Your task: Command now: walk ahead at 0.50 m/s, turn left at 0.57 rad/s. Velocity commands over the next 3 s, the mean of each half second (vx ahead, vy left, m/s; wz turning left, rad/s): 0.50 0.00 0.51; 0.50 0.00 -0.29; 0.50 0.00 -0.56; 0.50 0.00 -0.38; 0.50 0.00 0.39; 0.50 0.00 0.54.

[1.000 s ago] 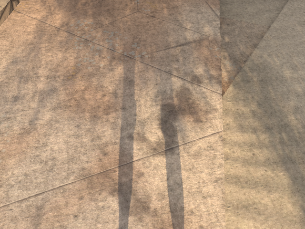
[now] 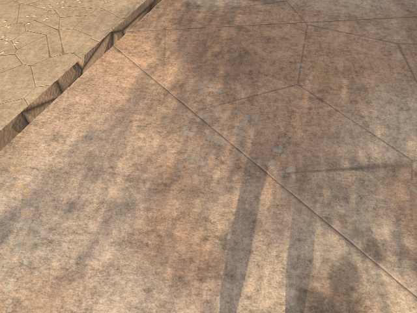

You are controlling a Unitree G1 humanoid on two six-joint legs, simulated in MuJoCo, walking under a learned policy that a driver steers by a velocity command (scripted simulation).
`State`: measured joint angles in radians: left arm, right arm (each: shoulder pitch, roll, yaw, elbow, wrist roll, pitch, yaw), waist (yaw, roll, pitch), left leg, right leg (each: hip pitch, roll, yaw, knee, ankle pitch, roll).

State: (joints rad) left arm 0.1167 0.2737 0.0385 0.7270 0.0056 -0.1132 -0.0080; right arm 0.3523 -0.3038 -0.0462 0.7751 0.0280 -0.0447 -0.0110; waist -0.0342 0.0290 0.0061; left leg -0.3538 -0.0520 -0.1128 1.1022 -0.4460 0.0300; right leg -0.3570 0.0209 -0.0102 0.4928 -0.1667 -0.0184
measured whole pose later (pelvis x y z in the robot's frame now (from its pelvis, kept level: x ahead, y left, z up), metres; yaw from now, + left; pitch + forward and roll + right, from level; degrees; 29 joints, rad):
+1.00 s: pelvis +0.53 +0.11 -0.02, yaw +3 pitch +3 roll +1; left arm 0.10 0.27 0.06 0.68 -0.02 -0.05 -0.06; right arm 0.32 -0.28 -0.07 0.81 0.00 -0.04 -0.03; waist -0.03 -0.02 0.04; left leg -0.02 0.04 0.19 0.71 -0.51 -0.01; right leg -0.53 0.03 -0.06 0.62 -0.14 -0.11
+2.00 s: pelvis +1.06 +0.03 -0.01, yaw -26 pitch +2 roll +1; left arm 0.05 0.25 0.04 0.59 0.00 -0.05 -0.03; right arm 0.38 -0.29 -0.05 0.91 0.03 -0.06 0.01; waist -0.07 -0.01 0.05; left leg -0.13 0.06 0.04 0.84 -0.51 -0.01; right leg -0.48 -0.02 -0.04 0.61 -0.14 -0.05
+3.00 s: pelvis +1.61 -0.10 -0.01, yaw +7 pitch +2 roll -1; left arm 0.05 0.27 0.05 0.70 0.01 -0.13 -0.03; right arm 0.36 -0.30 -0.08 0.76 0.02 -0.03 -0.02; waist -0.06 0.02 0.00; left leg -0.13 -0.08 -0.23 0.69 -0.51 0.05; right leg -0.45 0.04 0.02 0.51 -0.12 -0.01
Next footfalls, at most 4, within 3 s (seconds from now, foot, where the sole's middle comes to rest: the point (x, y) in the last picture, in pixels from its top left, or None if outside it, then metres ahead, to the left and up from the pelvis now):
0.42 left None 0.34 0.19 -0.77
0.98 right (201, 256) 0.68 0.05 -0.77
1.44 left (152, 189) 0.98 0.23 -0.77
1.94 right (241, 155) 1.13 -0.13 -0.77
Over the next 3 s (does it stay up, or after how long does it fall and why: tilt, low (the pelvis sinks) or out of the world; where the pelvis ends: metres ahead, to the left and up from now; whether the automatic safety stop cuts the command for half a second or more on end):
stays up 1.61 -0.10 -0.01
